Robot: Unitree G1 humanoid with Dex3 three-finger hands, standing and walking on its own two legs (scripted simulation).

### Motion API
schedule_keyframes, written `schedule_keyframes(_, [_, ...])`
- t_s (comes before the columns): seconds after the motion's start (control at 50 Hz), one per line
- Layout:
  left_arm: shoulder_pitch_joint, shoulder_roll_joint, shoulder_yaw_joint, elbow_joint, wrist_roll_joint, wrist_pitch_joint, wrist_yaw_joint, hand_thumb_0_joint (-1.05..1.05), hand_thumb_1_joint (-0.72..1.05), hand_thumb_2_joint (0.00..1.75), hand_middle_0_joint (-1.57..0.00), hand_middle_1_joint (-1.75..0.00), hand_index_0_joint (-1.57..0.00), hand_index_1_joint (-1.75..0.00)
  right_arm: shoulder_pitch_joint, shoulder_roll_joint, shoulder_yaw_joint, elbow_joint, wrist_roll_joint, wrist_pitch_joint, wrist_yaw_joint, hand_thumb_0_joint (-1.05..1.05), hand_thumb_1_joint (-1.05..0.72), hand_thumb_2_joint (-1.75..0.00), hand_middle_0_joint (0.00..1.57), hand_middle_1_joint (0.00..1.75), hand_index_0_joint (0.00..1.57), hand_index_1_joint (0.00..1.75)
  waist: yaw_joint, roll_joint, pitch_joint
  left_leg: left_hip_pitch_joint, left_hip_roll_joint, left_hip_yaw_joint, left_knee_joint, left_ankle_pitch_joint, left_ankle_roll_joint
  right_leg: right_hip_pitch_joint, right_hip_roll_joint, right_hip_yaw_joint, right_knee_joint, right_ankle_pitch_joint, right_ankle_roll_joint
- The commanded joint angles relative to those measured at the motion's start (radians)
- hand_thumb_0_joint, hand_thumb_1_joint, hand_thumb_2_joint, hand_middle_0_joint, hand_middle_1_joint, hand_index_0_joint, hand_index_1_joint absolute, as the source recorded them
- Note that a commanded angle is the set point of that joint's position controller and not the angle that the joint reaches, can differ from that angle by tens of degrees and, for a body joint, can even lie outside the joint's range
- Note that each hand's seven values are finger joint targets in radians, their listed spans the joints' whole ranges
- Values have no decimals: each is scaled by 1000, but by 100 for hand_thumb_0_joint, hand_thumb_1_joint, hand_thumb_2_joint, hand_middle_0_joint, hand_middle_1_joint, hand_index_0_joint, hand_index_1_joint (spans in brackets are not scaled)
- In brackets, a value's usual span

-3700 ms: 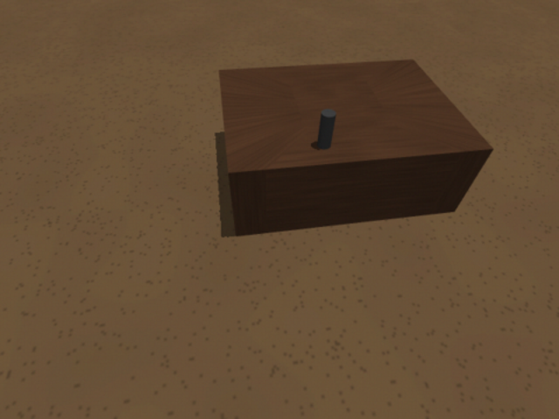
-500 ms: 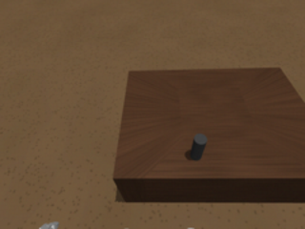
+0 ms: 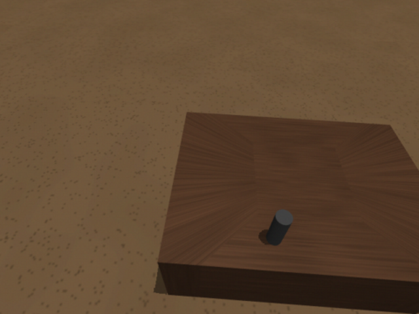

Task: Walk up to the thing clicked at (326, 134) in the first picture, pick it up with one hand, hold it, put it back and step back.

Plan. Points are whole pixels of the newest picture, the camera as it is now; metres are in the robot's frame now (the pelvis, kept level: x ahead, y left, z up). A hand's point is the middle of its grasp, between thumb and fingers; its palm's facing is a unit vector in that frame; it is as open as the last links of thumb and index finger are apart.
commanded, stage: walk up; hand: right
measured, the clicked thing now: (278, 228) +0.46 -0.21 -0.31
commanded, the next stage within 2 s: stand in 0.94 s
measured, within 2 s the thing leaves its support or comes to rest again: neither
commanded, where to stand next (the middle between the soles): +0.05 +0.01 m, yaw -1 degrees
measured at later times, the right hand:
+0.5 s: hand out of the picture +0.10 -0.26 -0.15, palm faces -0.02 +0.94 -0.33, open 7.3 cm
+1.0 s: hand out of the picture +0.10 -0.25 -0.15, palm faces -0.01 +0.94 -0.34, open 7.3 cm
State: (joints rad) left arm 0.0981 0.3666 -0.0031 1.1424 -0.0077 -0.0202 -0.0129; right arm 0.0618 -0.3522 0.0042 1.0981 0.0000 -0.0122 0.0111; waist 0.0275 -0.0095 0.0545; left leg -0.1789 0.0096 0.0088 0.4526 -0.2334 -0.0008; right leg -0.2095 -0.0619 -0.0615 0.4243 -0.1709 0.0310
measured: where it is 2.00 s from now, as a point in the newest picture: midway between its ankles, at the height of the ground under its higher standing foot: outside the picture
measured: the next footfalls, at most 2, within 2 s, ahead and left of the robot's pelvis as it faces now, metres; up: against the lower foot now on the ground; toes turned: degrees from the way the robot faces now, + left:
none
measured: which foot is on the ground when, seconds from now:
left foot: down 0.00-1.00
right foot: down 0.00-1.00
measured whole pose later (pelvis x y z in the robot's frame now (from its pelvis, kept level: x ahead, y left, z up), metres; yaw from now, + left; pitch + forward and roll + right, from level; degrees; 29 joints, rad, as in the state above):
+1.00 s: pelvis +0.02 +0.00 +0.01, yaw +0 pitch -2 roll +0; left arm 0.06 0.34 0.02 1.15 0.01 -0.01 -0.01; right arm 0.09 -0.35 -0.01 1.15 -0.01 0.00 0.01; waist -0.01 0.00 0.05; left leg -0.09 0.01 0.01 0.32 -0.19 -0.01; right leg -0.14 -0.06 -0.07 0.32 -0.15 0.03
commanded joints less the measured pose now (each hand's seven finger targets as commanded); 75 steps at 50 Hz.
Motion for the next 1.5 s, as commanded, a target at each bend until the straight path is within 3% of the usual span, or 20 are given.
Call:
schedule_keyframes(0.0, [-65,204,31,-30,3,-23,15,0,90,90,-20,-30,-20,-30,-53,-222,-50,-29,5,-11,-10,0,-90,-90,20,30,20,30,-13,21,-85,26,122,-103,-139,136,31,59,-92,95,-107,97,-36])
schedule_keyframes(0.2, [-80,201,42,-15,11,-25,18,0,90,90,-20,-30,-20,-30,-67,-213,-52,-4,4,-9,-7,0,-90,-90,20,30,20,30,-16,-6,-125,68,121,-88,-167,206,22,125,-104,84,-134,154,-26])
schedule_keyframes(0.36, [-85,200,48,-17,18,-19,21,0,90,90,-20,-30,-20,-30,-75,-214,-54,2,-3,-5,-8,0,-90,-90,20,30,20,30,-15,7,-97,49,118,-91,-188,145,21,121,-99,80,-149,103,-27])
schedule_keyframes(0.74, [-90,188,56,-32,18,-12,20,0,90,90,-20,-30,-20,-30,-25,-207,-52,2,-3,-9,-13,0,-90,-90,20,30,20,30,-19,9,-99,44,117,-89,-186,190,21,146,-91,76,-135,132,-29])
schedule_keyframes(0.9, [-101,191,59,-43,20,-11,20,0,90,90,-20,-30,-20,-30,-16,-208,-54,-1,-7,-6,-14,0,-90,-90,20,30,20,30,-26,10,-91,33,114,-85,-189,163,18,145,-94,81,-140,124,-33])
schedule_keyframes(0.96, [-70,187,48,-45,19,-11,20,0,90,90,-20,-30,-20,-30,-24,-211,-50,-12,-13,-18,-16,0,-90,-90,20,30,20,30,-24,20,-106,60,132,-97,-191,246,12,151,-92,78,-134,156,-33])
schedule_keyframes(1.32, [-51,197,40,-55,20,-12,19,0,90,90,-20,-30,-20,-30,-12,-209,-41,-20,-10,-13,-15,0,-90,-90,20,30,20,30,-31,9,-89,52,125,-88,-194,169,10,138,-97,87,-159,111,-35])
schedule_keyframes(1.48, [-34,201,42,-56,19,-10,18,0,90,90,-20,-30,-20,-30,-7,-210,-39,-21,-10,-17,-17,0,-90,-90,20,30,20,30,-24,10,-105,62,130,-90,-193,221,7,153,-95,81,-136,155,-39])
